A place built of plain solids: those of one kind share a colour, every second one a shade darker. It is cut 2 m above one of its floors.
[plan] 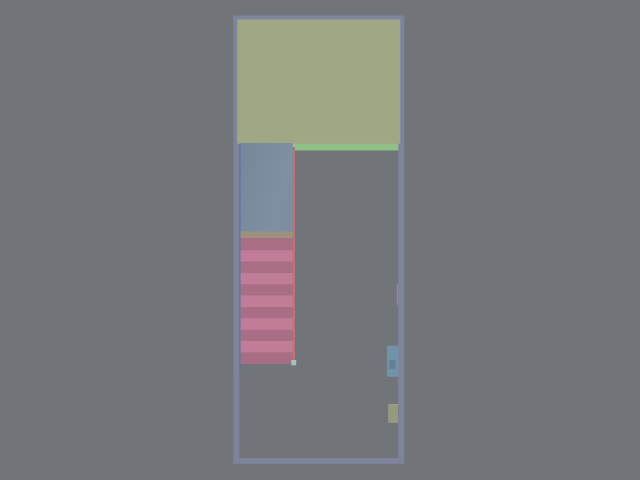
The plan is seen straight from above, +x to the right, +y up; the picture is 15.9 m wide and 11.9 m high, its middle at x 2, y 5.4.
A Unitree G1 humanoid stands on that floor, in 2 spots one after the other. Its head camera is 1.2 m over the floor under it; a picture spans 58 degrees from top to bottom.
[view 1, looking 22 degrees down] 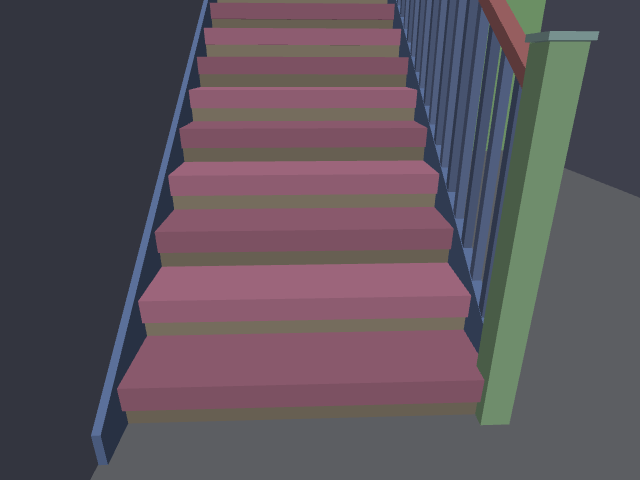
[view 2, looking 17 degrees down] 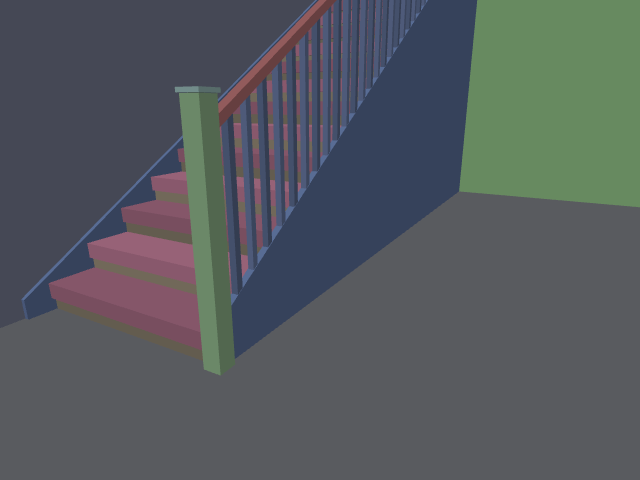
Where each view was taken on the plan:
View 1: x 0.68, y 1.14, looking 88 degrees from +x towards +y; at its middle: tread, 1.90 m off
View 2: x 2.66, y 1.00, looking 119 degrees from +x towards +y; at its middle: string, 2.78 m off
